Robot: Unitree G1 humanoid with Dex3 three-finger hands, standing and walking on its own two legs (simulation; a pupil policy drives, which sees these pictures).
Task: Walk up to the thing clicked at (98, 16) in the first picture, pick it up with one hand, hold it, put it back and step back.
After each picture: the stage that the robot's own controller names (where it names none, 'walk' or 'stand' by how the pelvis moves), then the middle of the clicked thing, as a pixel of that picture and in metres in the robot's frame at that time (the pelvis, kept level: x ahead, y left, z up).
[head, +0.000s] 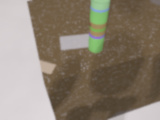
stand; (97, 26) +0.59 -0.06 +0.08
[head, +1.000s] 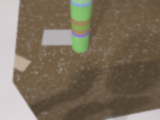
sink last; (80, 23) +0.53 +0.02 +0.11
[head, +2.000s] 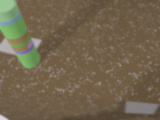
stand; (19, 38) +0.43 +0.25 +0.11
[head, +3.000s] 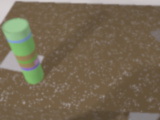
stand; (26, 55) +0.41 +0.20 +0.09
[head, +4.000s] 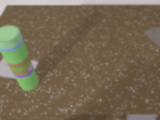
stand; (20, 62) +0.39 +0.21 +0.08
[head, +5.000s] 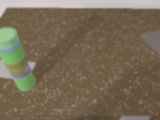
stand; (17, 63) +0.40 +0.23 +0.07
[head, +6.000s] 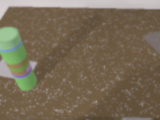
stand; (18, 63) +0.39 +0.23 +0.07
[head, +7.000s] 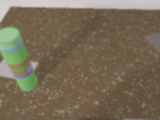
stand; (19, 63) +0.39 +0.23 +0.07
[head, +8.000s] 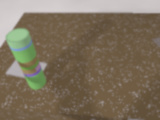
rise first; (29, 62) +0.40 +0.23 +0.08
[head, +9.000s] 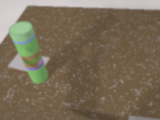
go down; (31, 56) +0.42 +0.22 +0.08
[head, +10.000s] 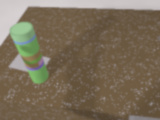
go down; (32, 56) +0.42 +0.22 +0.08
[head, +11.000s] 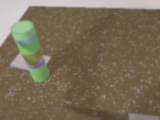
go down; (32, 54) +0.43 +0.22 +0.08
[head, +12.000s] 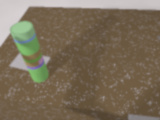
go down; (32, 55) +0.43 +0.23 +0.08
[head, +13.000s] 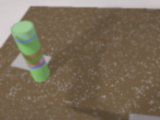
go down; (33, 54) +0.43 +0.22 +0.08
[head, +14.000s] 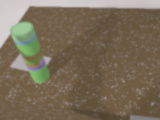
go down; (33, 56) +0.42 +0.22 +0.08
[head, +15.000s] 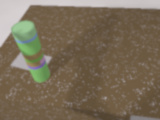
go down; (33, 55) +0.42 +0.22 +0.08
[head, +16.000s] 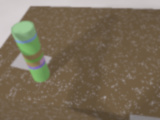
go down; (33, 55) +0.42 +0.22 +0.08
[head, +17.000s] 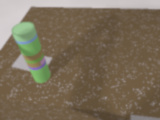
go down; (34, 56) +0.42 +0.22 +0.08
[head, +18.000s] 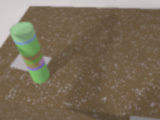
go down; (32, 56) +0.42 +0.22 +0.08
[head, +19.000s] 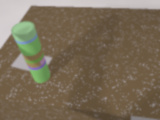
go down; (34, 55) +0.42 +0.22 +0.08
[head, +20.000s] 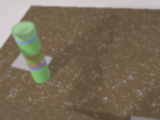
go down; (34, 55) +0.42 +0.22 +0.08
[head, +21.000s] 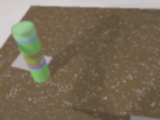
go down; (33, 55) +0.42 +0.22 +0.08
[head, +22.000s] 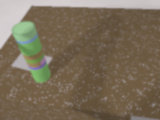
go down; (34, 55) +0.42 +0.22 +0.08
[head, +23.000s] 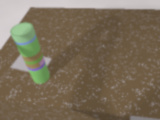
go down; (33, 56) +0.42 +0.22 +0.08
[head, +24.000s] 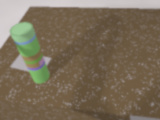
go down; (32, 56) +0.42 +0.23 +0.08
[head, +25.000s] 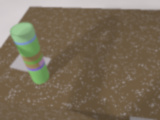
go down; (32, 56) +0.42 +0.23 +0.08
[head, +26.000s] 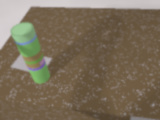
go down; (33, 56) +0.42 +0.23 +0.08
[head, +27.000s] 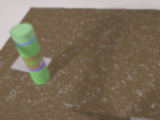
go down; (33, 57) +0.41 +0.23 +0.08
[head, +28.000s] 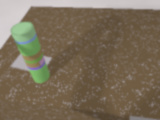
go down; (33, 56) +0.42 +0.23 +0.08
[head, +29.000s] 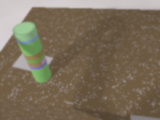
go down; (34, 55) +0.42 +0.22 +0.08
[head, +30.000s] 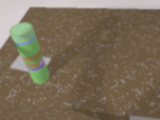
go down; (32, 56) +0.42 +0.23 +0.08
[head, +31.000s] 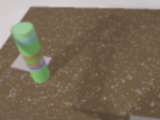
go down; (33, 56) +0.42 +0.23 +0.08
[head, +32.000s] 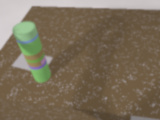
go down; (34, 55) +0.42 +0.22 +0.08
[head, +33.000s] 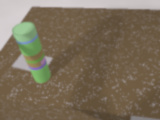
go down; (34, 56) +0.42 +0.22 +0.08
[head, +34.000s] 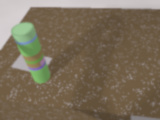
go down; (33, 56) +0.42 +0.22 +0.08
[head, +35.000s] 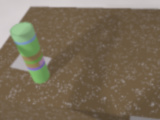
go down; (32, 56) +0.42 +0.23 +0.08
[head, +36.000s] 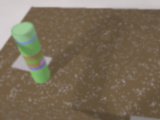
go down; (33, 56) +0.42 +0.23 +0.08
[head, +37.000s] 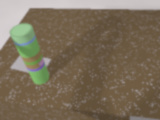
go down; (32, 57) +0.42 +0.23 +0.08
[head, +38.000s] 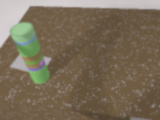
go down; (32, 56) +0.41 +0.23 +0.08
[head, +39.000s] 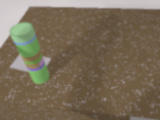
go down; (32, 57) +0.41 +0.23 +0.08
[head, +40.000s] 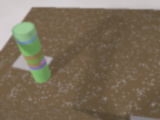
go down; (34, 56) +0.42 +0.23 +0.08
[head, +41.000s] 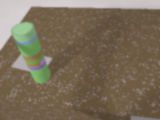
go down; (33, 56) +0.42 +0.22 +0.08
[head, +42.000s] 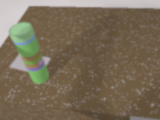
go down; (32, 56) +0.41 +0.23 +0.08
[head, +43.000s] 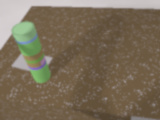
go down; (34, 56) +0.42 +0.22 +0.08
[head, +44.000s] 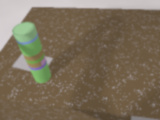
go down; (34, 56) +0.42 +0.22 +0.08
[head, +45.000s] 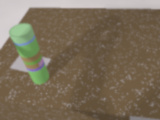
go down; (32, 57) +0.42 +0.23 +0.08
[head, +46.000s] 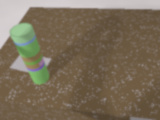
go down; (32, 57) +0.41 +0.23 +0.08
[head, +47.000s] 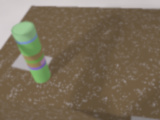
go down; (34, 56) +0.42 +0.22 +0.08
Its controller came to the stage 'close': no
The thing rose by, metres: 0.00
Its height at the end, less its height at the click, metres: +0.00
